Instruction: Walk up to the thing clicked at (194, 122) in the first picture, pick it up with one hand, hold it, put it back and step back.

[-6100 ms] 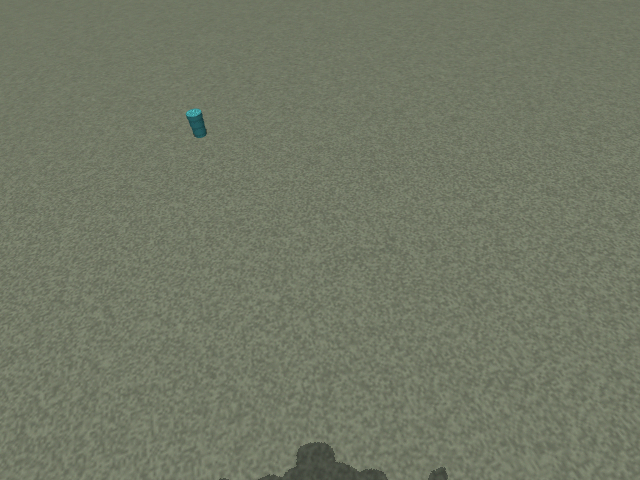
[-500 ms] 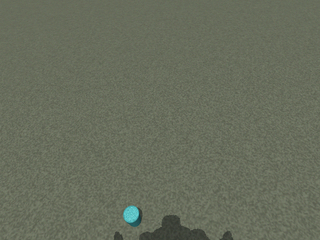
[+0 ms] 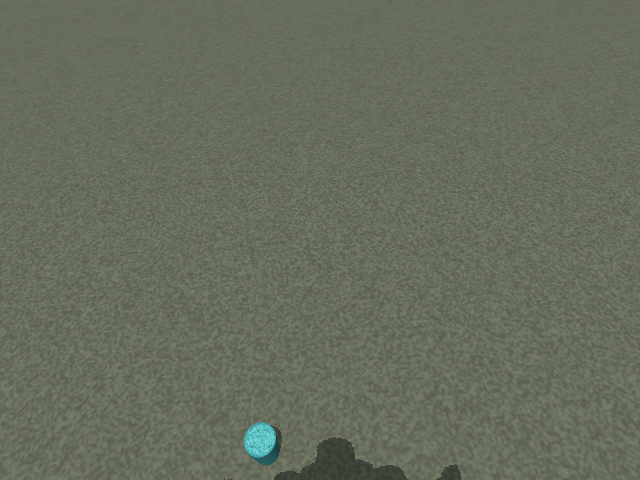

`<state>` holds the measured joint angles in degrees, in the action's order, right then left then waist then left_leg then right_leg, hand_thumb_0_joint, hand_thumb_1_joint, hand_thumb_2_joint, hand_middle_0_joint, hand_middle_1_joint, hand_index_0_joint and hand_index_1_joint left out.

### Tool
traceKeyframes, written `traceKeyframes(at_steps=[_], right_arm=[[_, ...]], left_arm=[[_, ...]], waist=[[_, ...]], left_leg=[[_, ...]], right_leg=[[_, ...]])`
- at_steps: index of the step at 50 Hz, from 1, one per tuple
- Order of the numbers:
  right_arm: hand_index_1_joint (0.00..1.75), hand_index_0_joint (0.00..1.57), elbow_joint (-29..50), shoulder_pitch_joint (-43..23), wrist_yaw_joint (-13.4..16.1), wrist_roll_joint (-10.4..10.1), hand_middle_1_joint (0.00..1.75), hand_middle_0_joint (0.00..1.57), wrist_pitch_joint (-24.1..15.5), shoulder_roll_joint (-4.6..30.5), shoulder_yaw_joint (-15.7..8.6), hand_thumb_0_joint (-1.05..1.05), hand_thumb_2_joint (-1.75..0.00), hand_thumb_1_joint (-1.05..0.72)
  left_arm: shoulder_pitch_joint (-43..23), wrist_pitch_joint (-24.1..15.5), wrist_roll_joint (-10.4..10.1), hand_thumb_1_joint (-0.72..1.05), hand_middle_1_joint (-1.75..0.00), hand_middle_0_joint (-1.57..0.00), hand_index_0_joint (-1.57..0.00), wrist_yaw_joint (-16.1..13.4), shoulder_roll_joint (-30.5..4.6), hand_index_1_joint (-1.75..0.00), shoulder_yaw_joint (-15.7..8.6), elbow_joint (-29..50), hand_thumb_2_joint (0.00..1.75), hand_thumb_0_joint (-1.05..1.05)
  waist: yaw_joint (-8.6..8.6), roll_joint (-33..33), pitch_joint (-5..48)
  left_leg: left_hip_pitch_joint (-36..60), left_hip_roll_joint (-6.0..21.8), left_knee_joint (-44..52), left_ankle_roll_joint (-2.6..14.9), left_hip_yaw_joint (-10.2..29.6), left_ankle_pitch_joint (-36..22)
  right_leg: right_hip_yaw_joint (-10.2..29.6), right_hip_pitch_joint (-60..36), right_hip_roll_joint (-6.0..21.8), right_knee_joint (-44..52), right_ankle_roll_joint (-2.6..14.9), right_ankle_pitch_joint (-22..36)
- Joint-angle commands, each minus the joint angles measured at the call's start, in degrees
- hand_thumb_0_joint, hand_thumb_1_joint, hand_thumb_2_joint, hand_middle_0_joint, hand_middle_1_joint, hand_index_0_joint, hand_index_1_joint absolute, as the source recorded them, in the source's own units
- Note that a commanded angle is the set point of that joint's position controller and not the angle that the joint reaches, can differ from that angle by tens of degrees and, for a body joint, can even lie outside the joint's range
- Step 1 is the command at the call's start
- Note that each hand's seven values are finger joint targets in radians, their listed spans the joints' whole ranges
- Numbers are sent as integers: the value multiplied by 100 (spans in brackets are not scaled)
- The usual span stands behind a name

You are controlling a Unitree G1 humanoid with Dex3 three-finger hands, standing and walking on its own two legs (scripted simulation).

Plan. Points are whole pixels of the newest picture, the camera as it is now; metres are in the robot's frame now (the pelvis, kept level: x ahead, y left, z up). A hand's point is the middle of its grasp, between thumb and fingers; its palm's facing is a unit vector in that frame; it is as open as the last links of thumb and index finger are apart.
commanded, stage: walk up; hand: left
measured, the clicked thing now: (263, 446) +0.34 +0.22 -0.71
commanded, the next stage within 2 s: stand in 0.48 s
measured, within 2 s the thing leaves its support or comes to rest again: neither
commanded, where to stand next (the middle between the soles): +0.01 +0.00 m, yaw +0 degrees
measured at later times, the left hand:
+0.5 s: hand out of the picture +0.09 +0.25 -0.16, palm faces +0.01 -0.95 -0.32, open 7.4 cm
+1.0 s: hand out of the picture +0.08 +0.25 -0.16, palm faces -0.01 -0.94 -0.33, open 7.4 cm
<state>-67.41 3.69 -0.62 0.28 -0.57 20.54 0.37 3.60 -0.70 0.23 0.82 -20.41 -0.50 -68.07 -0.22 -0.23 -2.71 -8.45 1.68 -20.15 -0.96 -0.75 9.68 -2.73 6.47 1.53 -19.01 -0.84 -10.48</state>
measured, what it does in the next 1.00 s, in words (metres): stands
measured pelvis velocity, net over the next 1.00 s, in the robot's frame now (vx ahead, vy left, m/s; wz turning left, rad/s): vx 0.00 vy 0.00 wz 0.01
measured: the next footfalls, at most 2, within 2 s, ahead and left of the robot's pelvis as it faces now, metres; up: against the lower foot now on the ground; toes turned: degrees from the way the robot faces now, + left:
none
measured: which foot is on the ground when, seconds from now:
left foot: down 0.00-1.00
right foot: down 0.00-1.00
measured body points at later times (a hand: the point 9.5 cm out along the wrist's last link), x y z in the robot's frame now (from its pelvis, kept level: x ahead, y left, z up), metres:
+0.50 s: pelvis +0.01 +0.00 +0.00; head +0.01 +0.01 +0.45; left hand +0.09 +0.30 -0.13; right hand +0.10 -0.30 -0.13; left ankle +0.01 +0.13 -0.75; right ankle +0.00 -0.13 -0.75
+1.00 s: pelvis +0.00 +0.00 +0.00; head +0.01 +0.00 +0.45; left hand +0.08 +0.30 -0.13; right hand +0.08 -0.30 -0.13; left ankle +0.01 +0.13 -0.75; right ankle +0.00 -0.13 -0.75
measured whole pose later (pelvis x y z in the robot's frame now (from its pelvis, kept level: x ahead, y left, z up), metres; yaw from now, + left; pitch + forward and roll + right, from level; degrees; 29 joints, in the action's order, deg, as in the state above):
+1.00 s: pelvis +0.00 +0.00 +0.00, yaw +0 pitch -2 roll +0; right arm -66.2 4.9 -0.7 0.6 -0.1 19.7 0.2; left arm 5.6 -0.7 0.4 0.6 -20.0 -0.2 -65.6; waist 0.0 0.0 -2.7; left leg -7.3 1.7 -18.1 -1.4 -0.3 8.7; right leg -3.3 5.4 1.5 -17.6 -0.6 -10.0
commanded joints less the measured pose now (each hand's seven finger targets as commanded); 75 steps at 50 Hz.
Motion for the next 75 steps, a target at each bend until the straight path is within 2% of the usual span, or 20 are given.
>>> traceKeyframes(at_steps=[1,23,24,25,29,32,37,38,39,42,43,46,49,56,57,61,62,67,75], right_arm=[[30,20,328,-316,83,-10,30,20,-119,1238,-234,0,-90,-90],[30,20,369,-241,102,8,30,20,-108,1174,-259,0,-90,-90],[30,20,452,-342,113,26,30,20,-111,1151,-250,0,-90,-90],[30,20,454,-340,114,18,30,20,-117,1144,-253,0,-90,-90],[30,20,476,-327,117,18,30,20,-114,1168,-254,0,-90,-90],[30,20,480,-273,113,15,30,20,-111,1147,-251,0,-90,-90],[30,20,489,-309,94,12,30,20,-96,1147,-244,0,-90,-90],[30,20,481,-299,89,11,30,20,-91,1153,-241,0,-90,-90],[30,20,491,-259,88,20,30,20,-95,1147,-250,0,-90,-90],[30,20,482,-289,86,26,30,20,-90,1167,-248,0,-90,-90],[30,20,496,-284,88,22,30,20,-91,1171,-262,0,-90,-90],[30,20,461,-201,77,22,30,20,-95,1152,-249,0,-90,-90],[30,20,477,-174,75,28,30,20,-99,1158,-249,0,-90,-90],[30,20,491,-131,84,26,30,20,-84,1163,-232,0,-90,-90],[30,20,480,-142,81,20,30,20,-78,1134,-226,0,-90,-90],[30,20,498,-129,81,29,30,20,-86,1176,-244,0,-90,-90],[30,20,472,-37,85,34,30,20,-88,1182,-232,0,-90,-90],[30,20,504,-66,79,26,30,20,-91,1175,-249,0,-90,-90],[30,20,532,-32,85,27,30,20,-92,1173,-226,0,-90,-90]], left_arm=[[-398,-120,9,90,-30,-20,-20,-94,-1200,-30,-200,364,90,0],[-237,-96,45,90,-30,-20,-20,-114,-1151,-30,-261,430,90,0],[-215,-102,27,90,-30,-20,-20,-125,-1148,-30,-222,493,90,0],[-182,-103,13,90,-30,-20,-20,-137,-1154,-30,-232,476,90,0],[-160,-93,16,90,-30,-20,-20,-116,-1138,-30,-221,519,90,0],[-184,-99,25,90,-30,-20,-20,-123,-1166,-30,-220,542,90,0],[-147,-96,26,90,-30,-20,-20,-117,-1146,-30,-194,551,90,0],[-107,-91,27,90,-30,-20,-20,-110,-1147,-30,-187,541,90,0],[-174,-94,31,90,-30,-20,-20,-115,-1217,-30,-204,579,90,0],[-130,-88,26,90,-30,-20,-20,-112,-1165,-30,-187,579,90,0],[-93,-93,38,90,-30,-20,-20,-114,-1182,-30,-185,589,90,0],[-100,-110,17,90,-30,-20,-20,-113,-1196,-30,-179,597,90,0],[-45,-122,20,90,-30,-20,-20,-116,-1218,-30,-179,621,90,0],[-35,-95,29,90,-30,-20,-20,-110,-1206,-30,-175,614,90,0],[-31,-93,29,90,-30,-20,-20,-115,-1227,-30,-182,603,90,0],[-6,-94,34,90,-30,-20,-20,-114,-1203,-30,-172,624,90,0],[-5,-94,22,90,-30,-20,-20,-104,-1199,-30,-176,620,90,0],[52,-115,22,90,-30,-20,-20,-114,-1232,-30,-175,641,90,0],[61,-108,16,90,-30,-20,-20,-112,-1216,-30,-181,651,90,0]], waist=[[57,46,515],[38,61,554],[18,117,453],[21,69,444],[15,161,564],[42,81,607],[34,70,416],[37,88,343],[59,37,463],[33,115,370],[29,38,466],[57,-2,423],[54,74,540],[42,59,398],[34,6,313],[41,66,364],[53,83,355],[31,20,443],[29,78,346]], left_leg=[[161,548,321,201,485,-637],[159,537,372,195,515,-885],[189,615,394,163,573,-1302],[247,633,393,137,592,-1420],[268,611,407,136,534,-1161],[302,629,416,136,535,-1219],[235,598,504,114,556,-766],[195,565,528,109,549,-484],[248,599,503,124,557,-645],[152,573,519,109,569,-494],[268,615,460,130,577,-686],[218,589,450,119,579,-697],[306,616,404,136,560,-903],[168,591,478,137,565,-565],[138,583,510,115,588,-475],[200,601,452,128,569,-616],[130,575,475,127,554,-483],[278,619,399,147,565,-773],[220,614,453,142,563,-699]], right_leg=[[488,-70,637,414,141,439],[388,-276,637,419,107,609],[452,-207,700,384,99,967],[418,-209,678,350,90,935],[468,-304,715,408,114,842],[457,-330,711,406,108,891],[454,-141,672,500,92,423],[475,-51,671,554,92,257],[502,-139,707,495,129,360],[493,-64,679,526,114,225],[484,-81,686,492,131,325],[512,-73,686,521,121,384],[519,-142,713,460,134,703],[513,-100,693,478,138,362],[493,-23,661,496,132,176],[500,-17,669,477,152,297],[556,-54,691,511,149,281],[533,-74,684,478,163,487],[537,-103,687,490,164,519]])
